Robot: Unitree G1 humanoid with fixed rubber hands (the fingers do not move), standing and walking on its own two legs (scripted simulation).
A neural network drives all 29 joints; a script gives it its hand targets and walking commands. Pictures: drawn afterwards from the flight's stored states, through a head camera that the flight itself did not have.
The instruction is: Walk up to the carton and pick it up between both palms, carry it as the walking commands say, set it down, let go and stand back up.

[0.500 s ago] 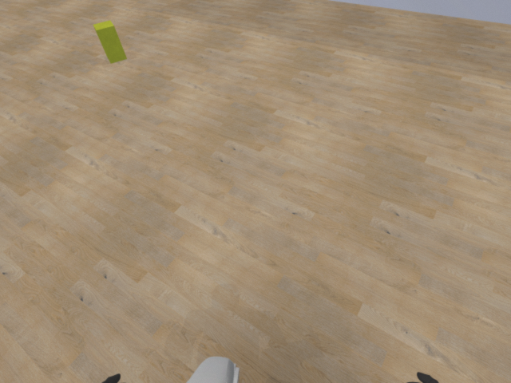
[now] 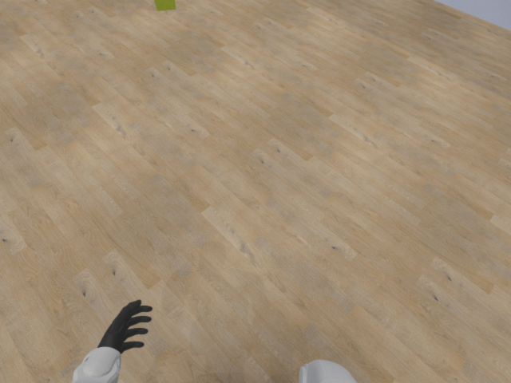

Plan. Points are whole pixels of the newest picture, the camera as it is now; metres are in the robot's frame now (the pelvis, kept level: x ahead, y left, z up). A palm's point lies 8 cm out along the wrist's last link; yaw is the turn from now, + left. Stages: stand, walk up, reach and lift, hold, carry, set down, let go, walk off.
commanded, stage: walk up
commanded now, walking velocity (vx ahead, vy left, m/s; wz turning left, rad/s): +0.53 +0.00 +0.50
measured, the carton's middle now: out of the picture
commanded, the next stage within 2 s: none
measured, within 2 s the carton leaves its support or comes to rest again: neither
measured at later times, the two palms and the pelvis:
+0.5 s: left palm (126, 283) +0.29 +0.26 -0.11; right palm (376, 224) +0.44 -0.25 -0.12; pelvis +0.32 -0.02 -0.01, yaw +15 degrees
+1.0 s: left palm (122, 135) +0.65 +0.36 -0.10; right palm (332, 151) +0.66 -0.18 -0.12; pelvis +0.57 +0.07 +0.00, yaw +16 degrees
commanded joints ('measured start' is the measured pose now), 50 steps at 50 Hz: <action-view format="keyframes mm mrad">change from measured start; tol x32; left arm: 1 -62 40 9 -116 60 2 3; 10 -224 -2 -7 -138 29 -11 -9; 16 512 225 73 68 51 -51 47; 50 163 6 7 16 21 -43 6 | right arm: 1 148 -179 -20 29 22 -35 -13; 29 -346 -67 35 -10 20 13 88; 36 131 -358 -65 125 -25 -40 32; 50 -104 -202 -30 49 1 -24 10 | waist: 1 -59 162 -79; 16 152 -233 -429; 27 9 -263 160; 32 17 -251 69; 36 -125 381 -283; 50 19 177 -74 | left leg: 1 253 175 -407 -270 526 68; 13 263 123 -186 36 1176 6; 16 -348 -33 -92 666 -117 -46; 18 -417 56 -69 778 -146 -45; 34 123 11 211 -68 120 -102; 37 525 450 -661 -318 214 110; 50 46 207 -37 -207 344 30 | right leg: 1 -209 -4 140 -62 149 -56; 9 -242 36 45 -491 235 -45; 13 261 89 -39 -778 249 -82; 16 951 -419 465 -854 592 -170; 26 194 -223 84 -1064 388 -172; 31 306 -248 82 -1026 306 -164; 34 357 -132 -29 -640 462 -133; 37 -110 19 154 2 -142 -95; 50 278 6 -1 -709 175 -61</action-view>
